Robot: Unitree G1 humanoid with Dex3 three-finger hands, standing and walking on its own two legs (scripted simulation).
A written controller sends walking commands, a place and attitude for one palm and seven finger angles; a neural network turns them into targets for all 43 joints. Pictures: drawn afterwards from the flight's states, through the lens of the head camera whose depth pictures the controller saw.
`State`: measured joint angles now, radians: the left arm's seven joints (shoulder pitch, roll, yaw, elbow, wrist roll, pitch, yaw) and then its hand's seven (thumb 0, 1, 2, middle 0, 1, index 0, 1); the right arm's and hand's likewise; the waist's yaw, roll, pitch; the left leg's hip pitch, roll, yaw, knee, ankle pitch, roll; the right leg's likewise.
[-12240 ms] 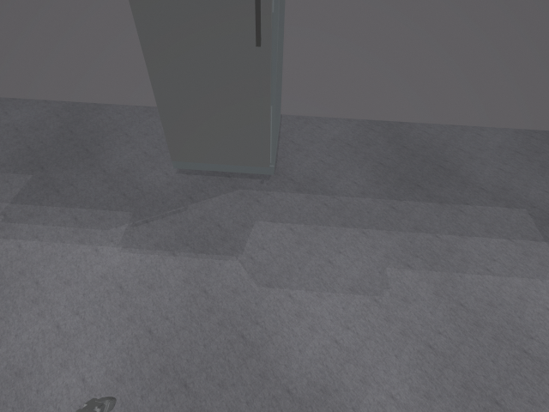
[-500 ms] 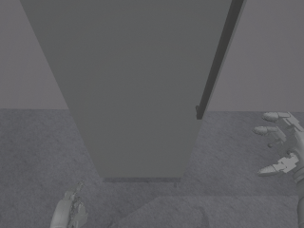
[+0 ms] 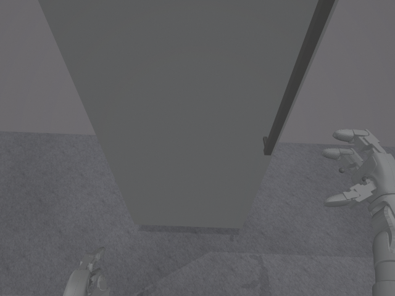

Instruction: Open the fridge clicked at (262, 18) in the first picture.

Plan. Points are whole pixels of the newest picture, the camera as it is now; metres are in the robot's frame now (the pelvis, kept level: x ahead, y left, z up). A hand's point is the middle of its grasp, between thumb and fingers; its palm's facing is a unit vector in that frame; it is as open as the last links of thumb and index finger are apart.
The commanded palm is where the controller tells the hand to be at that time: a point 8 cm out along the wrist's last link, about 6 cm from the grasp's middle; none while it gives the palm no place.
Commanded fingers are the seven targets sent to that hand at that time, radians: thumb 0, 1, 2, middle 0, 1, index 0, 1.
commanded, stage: move the hooked fingers beside the handle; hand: right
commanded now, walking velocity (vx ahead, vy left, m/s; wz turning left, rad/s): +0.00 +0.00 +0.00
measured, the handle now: (294, 71) +0.51 -0.16 +0.21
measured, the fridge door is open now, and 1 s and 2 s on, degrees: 0 0 0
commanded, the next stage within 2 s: feel for the door with the fingertips in 1.62 s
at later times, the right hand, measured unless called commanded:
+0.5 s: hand (322, 146) +0.41 -0.23 +0.11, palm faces -0.03 +1.00 +0.01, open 14.0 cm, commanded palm +0.39 -0.28 +0.11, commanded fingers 0.00 0.50 -0.30 0.30 1.20 0.30 1.20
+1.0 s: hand (308, 131) +0.46 -0.22 +0.10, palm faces -0.05 +1.00 +0.02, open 14.0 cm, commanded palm +0.42 -0.27 +0.10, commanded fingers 0.00 0.50 -0.30 0.30 1.20 0.30 1.20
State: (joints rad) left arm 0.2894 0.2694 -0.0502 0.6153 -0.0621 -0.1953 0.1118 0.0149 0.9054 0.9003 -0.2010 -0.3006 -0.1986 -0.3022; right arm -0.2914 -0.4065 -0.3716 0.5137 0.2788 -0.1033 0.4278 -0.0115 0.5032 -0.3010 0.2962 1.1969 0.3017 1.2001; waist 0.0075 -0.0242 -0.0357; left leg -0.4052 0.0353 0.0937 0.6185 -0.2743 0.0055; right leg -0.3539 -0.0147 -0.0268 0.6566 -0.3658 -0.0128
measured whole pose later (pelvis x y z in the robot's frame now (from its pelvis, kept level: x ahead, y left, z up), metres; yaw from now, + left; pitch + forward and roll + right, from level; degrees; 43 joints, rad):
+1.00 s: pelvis +0.01 -0.01 -0.01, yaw +2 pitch +11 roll +1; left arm 0.39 0.27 -0.03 0.62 -0.05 -0.03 0.06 0.01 0.91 0.90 -0.20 -0.30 -0.20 -0.30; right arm -0.69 -0.47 -0.38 0.96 0.19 -0.25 0.38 -0.01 0.50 -0.30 0.29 1.20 0.30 1.20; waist 0.09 -0.01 -0.07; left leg -0.58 0.02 0.07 0.67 -0.29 0.00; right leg -0.53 -0.03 -0.05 0.74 -0.41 -0.02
